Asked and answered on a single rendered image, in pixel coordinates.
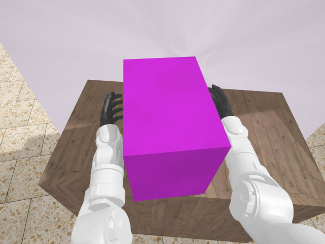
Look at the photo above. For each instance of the carton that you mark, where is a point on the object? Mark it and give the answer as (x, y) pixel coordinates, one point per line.
(173, 138)

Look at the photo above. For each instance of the robot right upper arm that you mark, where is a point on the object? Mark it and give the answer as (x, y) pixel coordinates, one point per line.
(266, 214)

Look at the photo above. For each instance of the robot right hand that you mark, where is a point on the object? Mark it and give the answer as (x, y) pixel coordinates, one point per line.
(221, 101)

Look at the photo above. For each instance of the robot left upper arm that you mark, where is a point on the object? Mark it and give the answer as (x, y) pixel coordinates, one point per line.
(105, 226)

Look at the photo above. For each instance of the robot left forearm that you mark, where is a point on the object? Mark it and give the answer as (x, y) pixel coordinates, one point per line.
(106, 182)

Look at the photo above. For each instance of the pedestal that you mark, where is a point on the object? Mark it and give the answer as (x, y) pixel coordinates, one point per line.
(272, 131)

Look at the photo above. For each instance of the robot right forearm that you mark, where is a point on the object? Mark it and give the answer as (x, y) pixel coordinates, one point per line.
(241, 159)

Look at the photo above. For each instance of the robot left hand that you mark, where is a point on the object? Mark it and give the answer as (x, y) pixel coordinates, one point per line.
(107, 112)

